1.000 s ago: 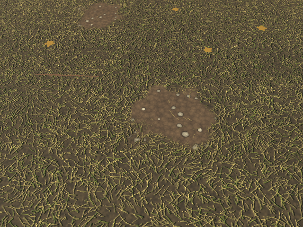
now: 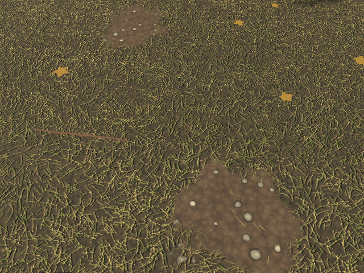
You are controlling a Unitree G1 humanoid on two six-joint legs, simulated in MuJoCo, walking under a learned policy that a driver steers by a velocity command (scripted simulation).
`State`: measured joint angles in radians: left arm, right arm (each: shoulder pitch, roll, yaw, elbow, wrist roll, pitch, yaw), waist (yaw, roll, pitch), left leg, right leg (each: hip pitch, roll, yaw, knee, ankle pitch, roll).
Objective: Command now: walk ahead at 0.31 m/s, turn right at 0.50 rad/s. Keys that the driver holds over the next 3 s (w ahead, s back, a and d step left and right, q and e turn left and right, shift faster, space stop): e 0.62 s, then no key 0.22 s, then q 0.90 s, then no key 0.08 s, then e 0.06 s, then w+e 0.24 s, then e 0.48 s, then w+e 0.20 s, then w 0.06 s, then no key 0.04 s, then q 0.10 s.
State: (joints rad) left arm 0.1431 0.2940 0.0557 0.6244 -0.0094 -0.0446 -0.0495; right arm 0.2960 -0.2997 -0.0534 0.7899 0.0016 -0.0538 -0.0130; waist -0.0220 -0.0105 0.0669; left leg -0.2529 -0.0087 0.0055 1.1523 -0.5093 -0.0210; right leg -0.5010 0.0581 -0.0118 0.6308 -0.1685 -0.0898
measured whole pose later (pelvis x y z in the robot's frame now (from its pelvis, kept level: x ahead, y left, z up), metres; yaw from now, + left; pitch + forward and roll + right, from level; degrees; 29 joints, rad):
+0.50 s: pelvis +0.14 +0.04 +0.01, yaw -19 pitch +2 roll +0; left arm 0.16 0.32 0.06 0.60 -0.02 0.07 0.04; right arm 0.14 -0.25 -0.03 0.67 -0.03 -0.03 0.00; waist 0.01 -0.03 0.01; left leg -0.35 -0.03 -0.03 0.57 -0.25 0.03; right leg -0.44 0.17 0.22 1.01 -0.56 0.01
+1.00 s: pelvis +0.10 +0.01 +0.02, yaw -26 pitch +0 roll +0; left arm 0.20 0.19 0.02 0.67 0.03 0.03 0.00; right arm 0.21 -0.30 -0.04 0.81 0.00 0.06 -0.03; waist -0.03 0.06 0.01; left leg -0.39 0.04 -0.05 0.82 -0.44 -0.07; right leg -0.20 0.02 -0.02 0.45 -0.25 -0.04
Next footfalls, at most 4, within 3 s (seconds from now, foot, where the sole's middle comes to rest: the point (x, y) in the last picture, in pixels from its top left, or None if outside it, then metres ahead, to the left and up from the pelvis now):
0.42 left None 0.24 0.12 -0.75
0.86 right None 0.08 -0.10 -0.75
1.38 left None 0.13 0.14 -0.75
1.98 right None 0.13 -0.08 -0.75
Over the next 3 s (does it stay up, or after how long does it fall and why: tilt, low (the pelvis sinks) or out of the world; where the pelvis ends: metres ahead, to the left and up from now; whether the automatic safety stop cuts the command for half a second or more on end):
stays up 0.28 -0.03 0.02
